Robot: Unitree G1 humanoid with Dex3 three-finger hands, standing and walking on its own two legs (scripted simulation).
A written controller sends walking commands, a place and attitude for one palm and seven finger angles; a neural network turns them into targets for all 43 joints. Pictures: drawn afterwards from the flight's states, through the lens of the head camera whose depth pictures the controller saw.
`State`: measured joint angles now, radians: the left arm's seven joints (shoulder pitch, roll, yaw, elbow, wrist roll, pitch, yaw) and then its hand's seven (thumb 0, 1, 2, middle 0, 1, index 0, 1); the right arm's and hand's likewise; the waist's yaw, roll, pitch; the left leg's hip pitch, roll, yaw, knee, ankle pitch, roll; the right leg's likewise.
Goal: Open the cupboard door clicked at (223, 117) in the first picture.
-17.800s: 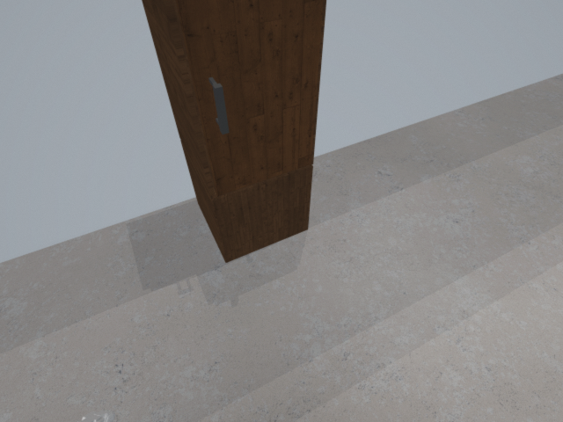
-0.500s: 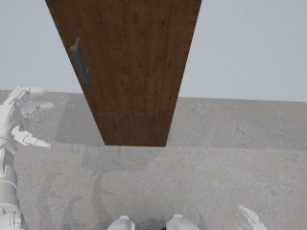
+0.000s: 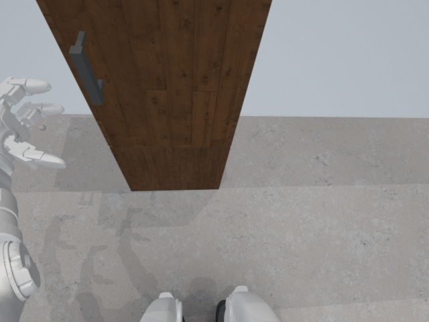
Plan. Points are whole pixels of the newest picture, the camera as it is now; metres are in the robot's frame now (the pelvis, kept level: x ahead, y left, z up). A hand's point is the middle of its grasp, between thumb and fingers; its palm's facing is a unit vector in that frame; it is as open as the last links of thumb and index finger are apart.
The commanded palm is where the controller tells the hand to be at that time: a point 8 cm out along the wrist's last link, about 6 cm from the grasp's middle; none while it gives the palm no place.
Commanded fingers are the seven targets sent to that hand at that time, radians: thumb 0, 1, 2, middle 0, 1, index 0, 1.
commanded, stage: move the hooked fingers beside the handle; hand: left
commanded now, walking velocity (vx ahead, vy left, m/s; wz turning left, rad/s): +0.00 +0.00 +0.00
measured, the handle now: (90, 70) +0.58 +0.24 +0.06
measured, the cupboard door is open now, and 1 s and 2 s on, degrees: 0 0 0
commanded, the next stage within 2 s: slide the fingers in behind the handle in 1.44 s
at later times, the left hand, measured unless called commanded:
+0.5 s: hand (51, 92) +0.51 +0.29 +0.07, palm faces +0.02 -1.00 -0.01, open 14.0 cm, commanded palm +0.51 +0.33 +0.06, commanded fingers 0.00 -0.50 0.30 -0.30 -1.20 -0.30 -1.20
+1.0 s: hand (53, 83) +0.55 +0.31 +0.05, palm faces +0.03 -1.00 -0.01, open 13.9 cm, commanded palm +0.54 +0.33 +0.06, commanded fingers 0.00 -0.50 0.30 -0.30 -1.20 -0.30 -1.20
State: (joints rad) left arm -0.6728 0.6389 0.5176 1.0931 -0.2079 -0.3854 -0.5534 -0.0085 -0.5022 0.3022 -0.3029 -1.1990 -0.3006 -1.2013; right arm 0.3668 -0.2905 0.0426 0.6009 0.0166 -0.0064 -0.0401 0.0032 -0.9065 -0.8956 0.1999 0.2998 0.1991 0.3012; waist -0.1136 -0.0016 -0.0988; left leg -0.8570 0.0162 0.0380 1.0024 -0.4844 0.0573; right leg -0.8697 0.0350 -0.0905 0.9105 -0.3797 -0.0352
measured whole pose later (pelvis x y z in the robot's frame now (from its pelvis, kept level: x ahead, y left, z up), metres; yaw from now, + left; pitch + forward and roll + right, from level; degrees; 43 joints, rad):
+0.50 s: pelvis +0.00 +0.01 -0.01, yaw +0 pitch +24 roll -5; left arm -0.96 0.79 0.52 1.28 -0.11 -0.37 -0.49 -0.01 -0.50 0.30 -0.30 -1.20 -0.30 -1.20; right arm 0.40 -0.30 0.07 0.60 -0.01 0.07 -0.03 0.00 -0.91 -0.90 0.20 0.30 0.20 0.30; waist -0.20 0.01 -0.08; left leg -0.98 0.02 0.02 1.07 -0.50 0.07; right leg -0.97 0.04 -0.11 0.93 -0.38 -0.02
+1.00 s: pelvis +0.01 +0.02 -0.02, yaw -2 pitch +28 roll -7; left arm -1.00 0.90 0.59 1.26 -0.06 -0.30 -0.51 -0.01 -0.50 0.30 -0.30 -1.20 -0.31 -1.21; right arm 0.45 -0.28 0.09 0.57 -0.02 0.12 0.00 0.00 -0.91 -0.90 0.20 0.30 0.20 0.30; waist -0.24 0.02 -0.08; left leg -1.06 0.04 0.02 1.09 -0.53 0.07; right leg -1.04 0.06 -0.11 0.93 -0.38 -0.02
